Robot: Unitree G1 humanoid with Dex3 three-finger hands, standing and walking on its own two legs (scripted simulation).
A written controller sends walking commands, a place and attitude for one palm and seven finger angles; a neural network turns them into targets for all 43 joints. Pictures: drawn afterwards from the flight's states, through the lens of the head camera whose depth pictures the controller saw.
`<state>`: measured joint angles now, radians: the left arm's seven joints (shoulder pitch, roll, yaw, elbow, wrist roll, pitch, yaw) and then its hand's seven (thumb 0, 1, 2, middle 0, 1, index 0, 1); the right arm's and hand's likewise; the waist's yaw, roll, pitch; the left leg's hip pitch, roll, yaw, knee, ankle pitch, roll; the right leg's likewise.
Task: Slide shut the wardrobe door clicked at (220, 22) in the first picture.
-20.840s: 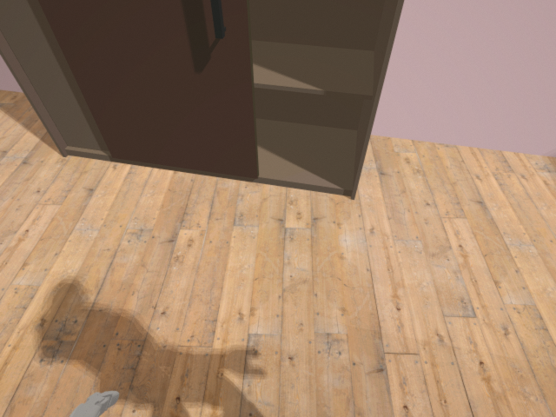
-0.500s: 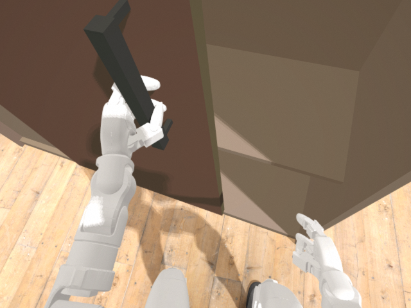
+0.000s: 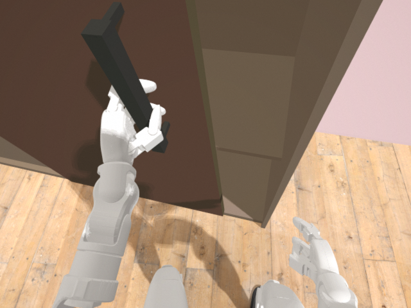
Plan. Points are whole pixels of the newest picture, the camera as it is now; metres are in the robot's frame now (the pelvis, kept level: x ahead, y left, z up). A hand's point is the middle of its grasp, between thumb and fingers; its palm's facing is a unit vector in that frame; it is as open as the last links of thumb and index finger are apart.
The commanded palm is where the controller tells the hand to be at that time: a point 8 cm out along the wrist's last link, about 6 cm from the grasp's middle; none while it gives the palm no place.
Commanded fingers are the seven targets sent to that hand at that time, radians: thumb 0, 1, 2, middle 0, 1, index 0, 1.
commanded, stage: step sideways, sliding the door along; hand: left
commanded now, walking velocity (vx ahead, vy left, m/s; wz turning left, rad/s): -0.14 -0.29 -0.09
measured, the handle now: (143, 94) +0.41 +0.16 +0.15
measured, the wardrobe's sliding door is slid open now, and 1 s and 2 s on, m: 0.17 0.00 0.00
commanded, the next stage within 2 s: stop walking and hold the door there in 0.80 s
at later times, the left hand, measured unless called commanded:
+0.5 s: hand (251, 146) +0.34 -0.02 +0.12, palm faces +0.18 -0.98 -0.12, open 6.4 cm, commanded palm +0.31 -0.03 +0.13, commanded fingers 0.00 0.90 0.90 -0.45 -1.40 -0.45 -1.40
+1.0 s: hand (265, 144) +0.35 -0.04 +0.12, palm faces +0.43 -0.88 -0.21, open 6.9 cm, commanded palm +0.31 -0.01 +0.12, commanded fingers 0.00 0.90 0.90 -0.45 -1.40 -0.45 -1.40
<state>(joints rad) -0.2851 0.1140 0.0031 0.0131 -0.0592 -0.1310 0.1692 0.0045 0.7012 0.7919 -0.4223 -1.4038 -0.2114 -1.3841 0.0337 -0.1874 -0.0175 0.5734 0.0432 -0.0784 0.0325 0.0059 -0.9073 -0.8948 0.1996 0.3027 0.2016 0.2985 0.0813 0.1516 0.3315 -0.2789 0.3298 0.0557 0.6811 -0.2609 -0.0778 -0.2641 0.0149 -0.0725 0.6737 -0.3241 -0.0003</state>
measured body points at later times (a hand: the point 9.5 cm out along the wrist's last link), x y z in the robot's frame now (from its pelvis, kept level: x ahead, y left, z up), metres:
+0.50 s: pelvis -0.06 -0.15 +0.01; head +0.02 -0.19 +0.45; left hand +0.32 +0.03 +0.13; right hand +0.12 -0.37 -0.13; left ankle -0.07 +0.08 -0.67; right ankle -0.04 -0.21 -0.71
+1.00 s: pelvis -0.05 -0.31 +0.02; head +0.04 -0.33 +0.45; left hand +0.32 +0.01 +0.13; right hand +0.12 -0.53 -0.12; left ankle -0.09 -0.08 -0.66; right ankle -0.06 -0.39 -0.71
